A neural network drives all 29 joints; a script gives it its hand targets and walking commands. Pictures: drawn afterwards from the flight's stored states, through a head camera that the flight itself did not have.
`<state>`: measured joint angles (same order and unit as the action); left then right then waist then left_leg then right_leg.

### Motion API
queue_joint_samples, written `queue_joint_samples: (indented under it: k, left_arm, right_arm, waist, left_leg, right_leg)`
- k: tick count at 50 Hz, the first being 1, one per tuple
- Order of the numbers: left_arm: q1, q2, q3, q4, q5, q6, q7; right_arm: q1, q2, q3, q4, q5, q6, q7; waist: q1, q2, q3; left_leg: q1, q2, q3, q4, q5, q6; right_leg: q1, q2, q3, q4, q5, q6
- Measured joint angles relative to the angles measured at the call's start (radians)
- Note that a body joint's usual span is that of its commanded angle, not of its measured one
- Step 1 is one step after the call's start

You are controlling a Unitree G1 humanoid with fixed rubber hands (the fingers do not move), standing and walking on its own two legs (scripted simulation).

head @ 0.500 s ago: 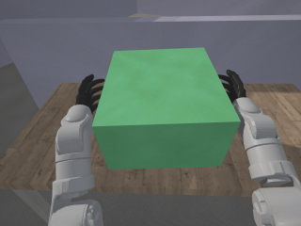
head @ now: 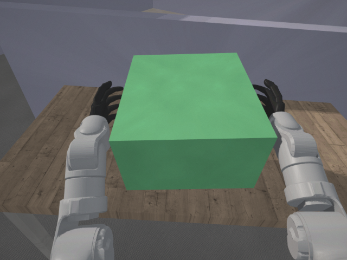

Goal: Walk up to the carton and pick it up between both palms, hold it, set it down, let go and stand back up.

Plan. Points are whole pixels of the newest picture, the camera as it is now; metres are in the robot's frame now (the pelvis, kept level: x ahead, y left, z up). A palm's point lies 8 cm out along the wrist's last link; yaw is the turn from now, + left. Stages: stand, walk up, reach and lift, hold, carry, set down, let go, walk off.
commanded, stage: hold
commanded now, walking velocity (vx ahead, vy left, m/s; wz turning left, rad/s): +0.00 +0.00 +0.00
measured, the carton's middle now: (187, 114) +0.42 -0.01 +0.15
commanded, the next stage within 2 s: none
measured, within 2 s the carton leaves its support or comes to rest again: neither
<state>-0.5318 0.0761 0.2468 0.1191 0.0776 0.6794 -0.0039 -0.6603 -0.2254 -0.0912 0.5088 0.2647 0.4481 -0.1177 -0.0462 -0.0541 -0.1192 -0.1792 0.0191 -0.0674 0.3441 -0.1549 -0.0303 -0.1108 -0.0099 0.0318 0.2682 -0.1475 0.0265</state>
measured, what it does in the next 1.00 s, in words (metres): stands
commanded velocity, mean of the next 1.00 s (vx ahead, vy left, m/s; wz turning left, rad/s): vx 0.00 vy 0.00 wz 0.00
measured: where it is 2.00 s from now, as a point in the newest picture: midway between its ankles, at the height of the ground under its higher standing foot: outside the picture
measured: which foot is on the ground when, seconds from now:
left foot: down 0.00-1.00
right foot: down 0.00-1.00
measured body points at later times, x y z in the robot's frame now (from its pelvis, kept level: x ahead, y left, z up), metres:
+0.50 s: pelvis -0.01 -0.02 +0.00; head -0.07 -0.01 +0.45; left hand +0.35 +0.20 +0.20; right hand +0.38 -0.18 +0.20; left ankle +0.02 +0.13 -0.75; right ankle +0.00 -0.14 -0.75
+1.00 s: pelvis +0.01 -0.01 +0.00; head -0.05 +0.00 +0.45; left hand +0.35 +0.16 +0.19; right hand +0.37 -0.22 +0.19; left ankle +0.02 +0.13 -0.75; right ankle +0.00 -0.14 -0.75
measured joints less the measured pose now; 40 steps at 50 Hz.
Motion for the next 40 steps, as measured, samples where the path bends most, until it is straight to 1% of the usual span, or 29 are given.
queue_joint_samples:
  k: [3,5,8,11,14,17,20,24,27,31,33,36,40]
  left_arm:
    - [0.04,-0.036,-0.004,-0.054,0.01,0.015,0.023]
    - [0.061,-0.056,0.001,-0.082,0.017,0.024,0.027]
    - [0.079,-0.074,0.01,-0.108,0.022,0.04,0.024]
    - [0.074,-0.073,0.027,-0.107,0.026,0.046,0.005]
    - [0.049,-0.06,0.05,-0.084,0.03,0.041,-0.026]
    - [0.013,-0.039,0.081,-0.044,0.031,0.027,-0.06]
    - [-0.029,-0.014,0.106,0.009,0.031,0.011,-0.091]
    - [-0.082,0.017,0.115,0.088,0.034,-0.001,-0.105]
    - [-0.105,0.037,0.098,0.13,0.033,-0.008,-0.102]
    - [-0.1,0.055,0.056,0.135,0.015,-0.018,-0.081]
    - [-0.088,0.056,0.037,0.121,0.004,-0.02,-0.07]
    - [-0.061,0.04,0.017,0.084,0.004,-0.014,-0.04]
    - [-0.007,-0.001,0.002,0.009,0.004,0.001,0.003]
  right_arm:
    - [0.019,-0.022,0.013,-0.015,0.022,-0.001,0.02]
    - [0.032,-0.035,0.027,-0.029,0.034,0.004,0.026]
    - [0.047,-0.046,0.046,-0.051,0.04,0.019,0.022]
    - [0.051,-0.049,0.065,-0.076,0.038,0.041,0.0]
    - [0.038,-0.037,0.069,-0.09,0.013,0.06,-0.017]
    - [0.014,-0.016,0.064,-0.086,-0.015,0.072,-0.03]
    - [-0.019,0.009,0.049,-0.057,-0.046,0.072,-0.035]
    - [-0.059,0.04,0.015,0.013,-0.081,0.054,-0.031]
    - [-0.069,0.053,-0.008,0.05,-0.095,0.038,-0.026]
    - [-0.053,0.053,-0.016,0.045,-0.085,0.022,-0.026]
    - [-0.044,0.046,-0.015,0.037,-0.069,0.016,-0.025]
    - [-0.033,0.029,-0.01,0.029,-0.042,0.01,-0.018]
    - [-0.011,-0.002,0.001,0.012,-0.002,0.001,0.003]
  waist:
    - [0.001,0.016,-0.006]
    - [0.002,0.03,-0.007]
    - [0.003,0.051,-0.002]
    - [0.006,0.069,0.005]
    - [0.012,0.079,0.014]
    - [0.021,0.08,0.019]
    - [0.031,0.073,0.022]
    - [0.035,0.051,0.024]
    - [0.031,0.03,0.019]
    - [0.017,0.006,0.011]
    - [0.01,-0.002,0.009]
    - [0.003,-0.009,0.007]
    - [0.001,0.001,-0.003]
  left_leg:
    - [0.01,0.005,0.01,-0.001,-0.007,0.0]
    - [0.021,0.01,0.014,-0.004,-0.009,-0.002]
    - [0.039,0.017,0.014,-0.011,-0.008,-0.006]
    - [0.051,0.022,0.008,-0.021,-0.002,-0.011]
    - [0.057,0.023,0.0,-0.031,0.009,-0.012]
    - [0.055,0.02,-0.007,-0.04,0.02,-0.001]
    - [0.049,0.015,-0.014,-0.047,0.03,0.008]
    - [0.037,0.009,-0.024,-0.053,0.043,-0.004]
    - [0.021,0.004,-0.03,-0.051,0.048,-0.014]
    - [0.002,-0.001,-0.033,-0.034,0.039,-0.01]
    - [-0.003,-0.003,-0.03,-0.023,0.03,-0.007]
    - [-0.003,-0.004,-0.019,-0.01,0.016,-0.002]
    - [-0.004,-0.001,0.0,0.002,-0.001,0.001]
  right_leg:
    - [0.008,0.004,0.01,-0.006,0.0,-0.002]
    - [0.018,0.008,0.013,-0.012,0.001,0.001]
    - [0.034,0.015,0.013,-0.017,0.002,-0.003]
    - [0.043,0.02,0.008,-0.015,0.002,-0.009]
    - [0.044,0.023,0.001,-0.009,0.002,-0.014]
    - [0.036,0.022,-0.004,-0.001,0.004,-0.016]
    - [0.026,0.019,-0.009,0.006,0.006,-0.017]
    - [0.011,0.012,-0.019,0.015,0.006,-0.016]
    - [-0.001,0.007,-0.027,0.017,0.005,-0.014]
    - [-0.007,0.003,-0.03,0.009,0.006,-0.008]
    - [-0.006,0.001,-0.028,0.006,0.005,-0.005]
    - [-0.002,0.0,-0.017,0.001,0.004,0.0]
    - [-0.004,0.002,0.001,0.0,0.0,-0.001]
